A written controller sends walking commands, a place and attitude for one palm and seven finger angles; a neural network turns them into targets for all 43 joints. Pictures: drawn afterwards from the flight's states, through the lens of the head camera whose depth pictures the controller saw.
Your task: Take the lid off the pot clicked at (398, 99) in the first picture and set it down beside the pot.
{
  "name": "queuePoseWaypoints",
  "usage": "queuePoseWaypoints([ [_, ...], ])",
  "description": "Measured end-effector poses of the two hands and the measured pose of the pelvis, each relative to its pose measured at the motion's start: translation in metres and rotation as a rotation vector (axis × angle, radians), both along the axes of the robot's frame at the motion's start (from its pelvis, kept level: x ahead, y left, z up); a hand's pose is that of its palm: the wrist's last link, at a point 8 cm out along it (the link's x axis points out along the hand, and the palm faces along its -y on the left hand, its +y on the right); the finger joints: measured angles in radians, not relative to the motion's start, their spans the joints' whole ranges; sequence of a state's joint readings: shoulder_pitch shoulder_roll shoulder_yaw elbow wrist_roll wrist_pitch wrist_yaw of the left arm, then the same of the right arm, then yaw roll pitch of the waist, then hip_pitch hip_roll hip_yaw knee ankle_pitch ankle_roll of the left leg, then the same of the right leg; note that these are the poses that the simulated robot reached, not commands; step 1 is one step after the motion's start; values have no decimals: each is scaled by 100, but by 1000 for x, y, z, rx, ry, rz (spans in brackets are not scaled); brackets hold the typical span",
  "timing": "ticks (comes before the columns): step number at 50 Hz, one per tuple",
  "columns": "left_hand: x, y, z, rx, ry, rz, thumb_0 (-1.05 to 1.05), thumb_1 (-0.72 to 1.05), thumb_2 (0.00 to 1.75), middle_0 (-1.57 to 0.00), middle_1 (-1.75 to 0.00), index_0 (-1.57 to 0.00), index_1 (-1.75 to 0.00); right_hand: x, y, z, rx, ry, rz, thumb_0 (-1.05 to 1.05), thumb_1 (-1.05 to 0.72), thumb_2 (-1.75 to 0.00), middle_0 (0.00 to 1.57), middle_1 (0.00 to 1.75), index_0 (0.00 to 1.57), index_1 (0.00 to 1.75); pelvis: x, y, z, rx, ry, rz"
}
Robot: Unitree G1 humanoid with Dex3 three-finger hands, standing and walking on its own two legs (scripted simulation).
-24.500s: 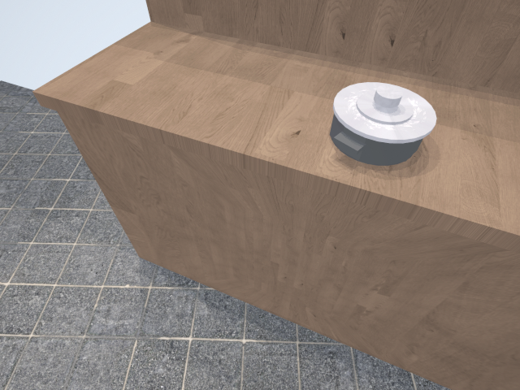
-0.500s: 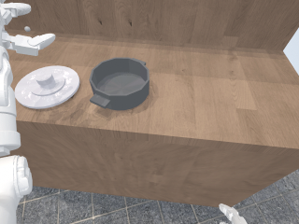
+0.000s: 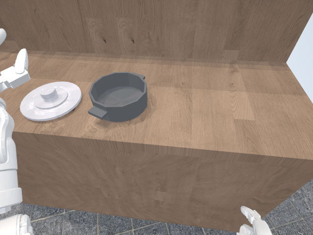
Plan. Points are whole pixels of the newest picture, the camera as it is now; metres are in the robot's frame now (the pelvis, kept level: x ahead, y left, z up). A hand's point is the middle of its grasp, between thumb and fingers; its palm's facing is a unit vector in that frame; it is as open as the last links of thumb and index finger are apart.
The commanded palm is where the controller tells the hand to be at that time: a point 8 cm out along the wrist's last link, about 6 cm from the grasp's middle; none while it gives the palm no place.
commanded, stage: draw the hand back to the body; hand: left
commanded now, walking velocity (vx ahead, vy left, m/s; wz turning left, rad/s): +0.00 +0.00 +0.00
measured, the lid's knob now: (48, 92) +0.48 +0.40 +0.10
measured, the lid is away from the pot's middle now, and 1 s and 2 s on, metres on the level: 0.23 0.23 0.23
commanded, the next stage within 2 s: step back with the hand held close in 1.04 s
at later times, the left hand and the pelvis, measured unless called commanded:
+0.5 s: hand out of the picture +0.24 +0.28 +0.29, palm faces +0.54 -0.81 -0.21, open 7.5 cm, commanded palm +0.18 +0.31 +0.28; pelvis -0.01 +0.01 +0.00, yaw +0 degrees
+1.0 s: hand out of the picture +0.16 +0.27 +0.28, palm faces +0.53 -0.79 -0.32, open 7.4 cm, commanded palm +0.11 +0.31 +0.28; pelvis -0.02 +0.03 +0.00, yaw +0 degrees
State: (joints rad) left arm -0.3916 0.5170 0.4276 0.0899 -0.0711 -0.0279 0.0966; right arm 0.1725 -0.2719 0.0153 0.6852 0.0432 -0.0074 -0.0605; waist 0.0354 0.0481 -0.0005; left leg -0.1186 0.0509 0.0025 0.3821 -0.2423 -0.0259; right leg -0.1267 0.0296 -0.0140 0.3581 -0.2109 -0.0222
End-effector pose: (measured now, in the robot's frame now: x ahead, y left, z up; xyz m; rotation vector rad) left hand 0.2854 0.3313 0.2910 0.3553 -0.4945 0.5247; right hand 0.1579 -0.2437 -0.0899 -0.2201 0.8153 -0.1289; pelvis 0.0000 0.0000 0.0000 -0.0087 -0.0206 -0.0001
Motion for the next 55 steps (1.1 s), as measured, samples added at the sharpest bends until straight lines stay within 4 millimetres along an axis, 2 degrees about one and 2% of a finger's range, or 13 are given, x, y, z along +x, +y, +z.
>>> queuePoseWaypoints([
  [9,-33,-10,-1,22,-25,-10,1,67,87,-25,-40,-26,-39,16,16,8,32,-84,45,1,-90,-90,20,30,20,30,-8,-2,0,2,-25,-2],
  [19,-69,-14,-5,52,-57,-22,1,84,89,-22,-32,-22,-32,12,30,10,41,-101,70,1,-90,-90,20,30,20,30,-13,2,1,2,-45,-6],
  [29,-103,-16,-9,88,-85,-33,1,88,90,-21,-31,-21,-30,8,40,12,32,-113,75,2,-90,-90,20,30,20,30,-15,11,1,0,-57,-9],
  [47,-160,-29,-13,203,-64,-70,1,88,90,-21,-30,-21,-30,17,65,20,37,-157,125,2,-90,-90,20,30,20,30,-15,25,1,-4,-67,-2],
  [55,-168,-21,-11,193,-91,-33,1,88,90,-21,-30,-21,-30,17,74,19,39,-152,151,2,-90,-90,20,30,20,30,-19,27,0,-4,-72,8],
])
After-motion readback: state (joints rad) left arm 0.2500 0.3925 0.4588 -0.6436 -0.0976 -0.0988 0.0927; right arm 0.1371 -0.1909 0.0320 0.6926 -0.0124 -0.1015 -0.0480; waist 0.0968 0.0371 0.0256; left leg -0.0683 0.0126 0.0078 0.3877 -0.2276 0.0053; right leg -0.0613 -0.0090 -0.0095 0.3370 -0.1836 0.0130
